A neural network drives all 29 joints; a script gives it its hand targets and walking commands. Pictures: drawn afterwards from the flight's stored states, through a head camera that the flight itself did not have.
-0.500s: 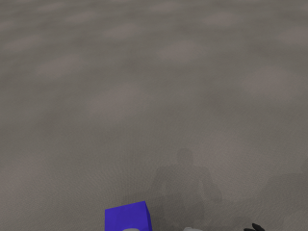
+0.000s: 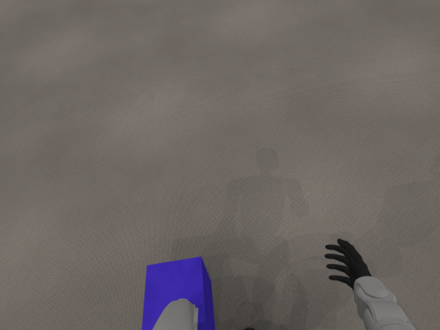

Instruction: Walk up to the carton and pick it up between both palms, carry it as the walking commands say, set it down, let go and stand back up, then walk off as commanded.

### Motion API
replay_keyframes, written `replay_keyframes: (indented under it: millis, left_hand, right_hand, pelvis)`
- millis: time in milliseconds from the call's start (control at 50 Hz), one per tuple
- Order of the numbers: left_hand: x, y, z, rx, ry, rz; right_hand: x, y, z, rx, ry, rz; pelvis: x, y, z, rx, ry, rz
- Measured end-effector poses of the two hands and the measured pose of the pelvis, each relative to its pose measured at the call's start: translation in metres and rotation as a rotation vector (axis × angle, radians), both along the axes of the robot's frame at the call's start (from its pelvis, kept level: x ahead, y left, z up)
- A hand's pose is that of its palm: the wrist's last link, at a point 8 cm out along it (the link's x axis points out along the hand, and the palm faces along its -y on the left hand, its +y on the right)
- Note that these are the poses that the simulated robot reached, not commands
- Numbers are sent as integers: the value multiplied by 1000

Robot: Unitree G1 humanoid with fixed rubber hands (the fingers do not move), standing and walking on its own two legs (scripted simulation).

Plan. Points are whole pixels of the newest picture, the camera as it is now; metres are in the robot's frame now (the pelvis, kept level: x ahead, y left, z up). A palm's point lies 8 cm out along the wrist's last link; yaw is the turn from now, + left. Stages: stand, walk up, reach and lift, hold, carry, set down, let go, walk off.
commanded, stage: walk off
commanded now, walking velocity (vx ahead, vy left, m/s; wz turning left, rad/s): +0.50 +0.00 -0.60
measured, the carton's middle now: (182, 302) +0.16 +0.25 -0.64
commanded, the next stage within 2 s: stand in 0.86 s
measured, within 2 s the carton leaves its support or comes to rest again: rests again in 0.54 s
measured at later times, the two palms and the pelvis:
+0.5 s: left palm (190, 310) +0.15 +0.11 -0.17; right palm out of the picture +0.23 -0.39 -0.14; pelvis +0.09 -0.13 -0.03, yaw -19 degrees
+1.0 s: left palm (256, 205) +0.37 -0.04 -0.17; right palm out of the picture +0.10 -0.46 -0.18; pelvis +0.16 -0.22 -0.05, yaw -38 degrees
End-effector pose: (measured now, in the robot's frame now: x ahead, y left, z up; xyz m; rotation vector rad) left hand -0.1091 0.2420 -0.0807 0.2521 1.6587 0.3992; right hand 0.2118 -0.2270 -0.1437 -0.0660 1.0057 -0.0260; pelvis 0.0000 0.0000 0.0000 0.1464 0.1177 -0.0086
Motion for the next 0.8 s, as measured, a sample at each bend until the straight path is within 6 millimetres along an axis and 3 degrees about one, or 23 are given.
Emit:
replay_keyframes:
  millis: [60, 100, 160, 220, 280, 320, 360, 420, 480, 580, 640, 720, 800]
  left_hand:
    - [-7, -9, 4, -13, 59, 13]
    - [0, -9, -3, -37, 83, -7]
    - [29, 6, -43, -30, 52, -65]
    - [103, 7, -86, -28, -106, -136]
    - [185, -19, -110, -58, -281, -211]
    - [225, -48, -111, -85, -373, -228]
    - [250, -80, -106, -133, -381, -272]
    - [265, -115, -94, -180, -332, -340]
    - [262, -130, -88, -188, -265, -377]
    - [239, -144, -96, -213, -147, -423]
    - [239, -152, -104, -235, -140, -440]
    - [270, -171, -110, -254, -195, -468]
    - [328, -193, -114, -273, -293, -511]
  right_hand:
    - [11, -6, 3, -14, 7, 3]
    - [8, -18, 4, -45, 11, -33]
    - [-2, -42, -20, -129, -4, -107]
    - [-33, -54, -46, -131, 105, -130]
    - [-47, -74, -67, -90, 179, -189]
    - [-45, -86, -63, -60, 206, -182]
    - [-33, -102, -48, -43, 170, -207]
    - [-10, -127, -21, -56, 64, -242]
    - [9, -152, -1, -82, -13, -265]
    - [33, -191, 26, -142, -119, -319]
    - [34, -207, 39, -174, -151, -350]
    - [27, -227, 49, -204, -158, -409]
    - [1, -241, 36, -237, -107, -471]
  pelvis:
    - [8, -4, 1, -15, 15, -7]
    - [16, -7, -4, -60, 33, -32]
    - [29, -10, -38, -123, 59, -60]
    - [49, -31, -59, -70, 33, -76]
    - [78, -59, -75, -57, 0, -126]
    - [88, -80, -70, -12, 29, -127]
    - [89, -93, -57, 10, 63, -181]
    - [87, -107, -37, -6, 84, -251]
    - [86, -121, -27, -52, 60, -297]
    - [89, -140, -31, -154, -24, -375]
    - [95, -150, -35, -211, -73, -404]
    - [110, -163, -37, -219, -58, -444]
    - [123, -171, -41, -212, -30, -464]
